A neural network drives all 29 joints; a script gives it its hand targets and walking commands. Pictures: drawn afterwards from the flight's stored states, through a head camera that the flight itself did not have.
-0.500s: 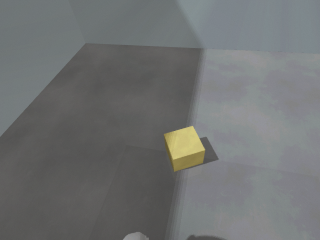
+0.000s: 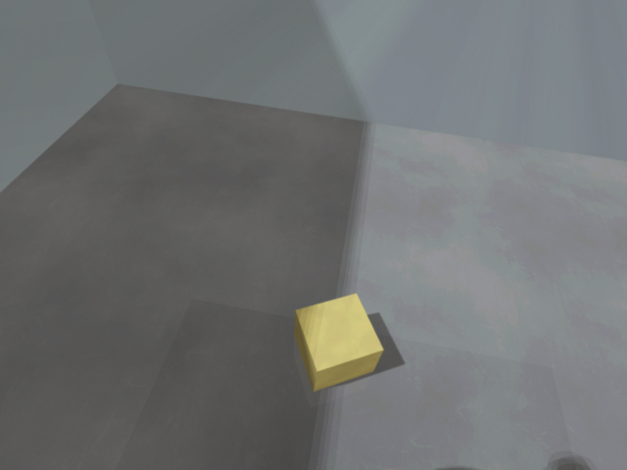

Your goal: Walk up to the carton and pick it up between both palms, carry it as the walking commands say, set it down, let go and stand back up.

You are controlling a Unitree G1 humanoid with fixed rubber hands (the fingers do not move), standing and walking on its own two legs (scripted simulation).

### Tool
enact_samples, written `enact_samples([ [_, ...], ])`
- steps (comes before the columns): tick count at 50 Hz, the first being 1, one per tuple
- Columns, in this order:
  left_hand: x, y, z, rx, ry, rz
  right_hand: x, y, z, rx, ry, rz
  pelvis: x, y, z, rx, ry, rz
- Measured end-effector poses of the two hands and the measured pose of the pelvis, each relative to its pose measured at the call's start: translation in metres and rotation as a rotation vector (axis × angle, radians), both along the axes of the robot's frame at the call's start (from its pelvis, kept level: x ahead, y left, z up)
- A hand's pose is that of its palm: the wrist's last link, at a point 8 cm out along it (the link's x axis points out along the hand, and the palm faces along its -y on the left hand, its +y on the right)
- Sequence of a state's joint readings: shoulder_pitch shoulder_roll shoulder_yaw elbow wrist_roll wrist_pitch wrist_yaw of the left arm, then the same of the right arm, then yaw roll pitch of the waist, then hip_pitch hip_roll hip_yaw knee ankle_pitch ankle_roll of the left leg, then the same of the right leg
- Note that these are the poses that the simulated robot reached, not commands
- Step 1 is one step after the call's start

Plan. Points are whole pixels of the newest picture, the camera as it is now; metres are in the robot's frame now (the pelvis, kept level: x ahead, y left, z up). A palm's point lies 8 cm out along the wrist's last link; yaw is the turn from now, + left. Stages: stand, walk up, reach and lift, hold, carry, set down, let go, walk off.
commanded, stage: walk up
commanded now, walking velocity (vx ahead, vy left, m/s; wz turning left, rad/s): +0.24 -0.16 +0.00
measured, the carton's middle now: (335, 341) +0.61 -0.09 -0.69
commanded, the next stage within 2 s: none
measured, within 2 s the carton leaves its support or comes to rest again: neither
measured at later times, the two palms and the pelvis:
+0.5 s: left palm out of the picture +0.11 +0.16 -0.13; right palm out of the picture +0.07 -0.29 -0.15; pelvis +0.05 -0.06 +0.00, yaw +0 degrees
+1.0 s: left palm out of the picture +0.13 +0.12 -0.14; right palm out of the picture +0.11 -0.46 -0.13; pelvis +0.10 -0.16 -0.01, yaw +9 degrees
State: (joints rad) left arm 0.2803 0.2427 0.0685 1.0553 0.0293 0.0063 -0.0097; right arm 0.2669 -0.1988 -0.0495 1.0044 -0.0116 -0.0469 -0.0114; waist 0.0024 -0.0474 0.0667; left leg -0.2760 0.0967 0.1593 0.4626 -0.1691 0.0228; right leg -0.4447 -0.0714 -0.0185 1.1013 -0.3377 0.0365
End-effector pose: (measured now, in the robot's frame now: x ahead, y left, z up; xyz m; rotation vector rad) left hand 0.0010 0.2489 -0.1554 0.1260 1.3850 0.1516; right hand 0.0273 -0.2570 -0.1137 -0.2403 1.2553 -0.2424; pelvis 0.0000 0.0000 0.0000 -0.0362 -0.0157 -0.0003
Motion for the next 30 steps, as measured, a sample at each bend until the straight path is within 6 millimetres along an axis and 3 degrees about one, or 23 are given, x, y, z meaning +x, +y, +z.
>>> enact_samples([
  [3,0.042,-0.005,0.005,-0.006,-0.054,-0.035,-0.023,-0.004,0.002,0.002,0.06,-0.044,0.011,-0.005,0.004,-0.004,0.002,0.001],
  [6,0.078,-0.019,0.011,-0.011,-0.103,-0.064,-0.033,-0.006,-0.001,0.025,0.097,-0.07,0.022,-0.013,0.005,0.001,0.004,0.003],
  [9,0.11,-0.036,0.017,0.008,-0.162,-0.083,-0.029,-0.011,-0.012,0.066,0.109,-0.095,0.03,-0.026,0.003,0.019,-0.004,0.011],
  [12,0.128,-0.051,0.018,0.052,-0.211,-0.084,-0.014,-0.022,-0.031,0.107,0.096,-0.098,0.038,-0.043,-0.007,0.061,-0.012,0.01],
  [20,0.123,-0.08,0.03,0.062,-0.187,-0.049,0.031,-0.032,-0.038,0.146,0.056,-0.04,0.049,-0.059,0.0,0.039,-0.013,0.009],
  [30,0.092,-0.087,0.017,0.022,-0.094,0.004,0.036,-0.035,-0.028,0.119,0.084,-0.02,0.059,-0.064,0.003,0.038,-0.024,0.01],
])
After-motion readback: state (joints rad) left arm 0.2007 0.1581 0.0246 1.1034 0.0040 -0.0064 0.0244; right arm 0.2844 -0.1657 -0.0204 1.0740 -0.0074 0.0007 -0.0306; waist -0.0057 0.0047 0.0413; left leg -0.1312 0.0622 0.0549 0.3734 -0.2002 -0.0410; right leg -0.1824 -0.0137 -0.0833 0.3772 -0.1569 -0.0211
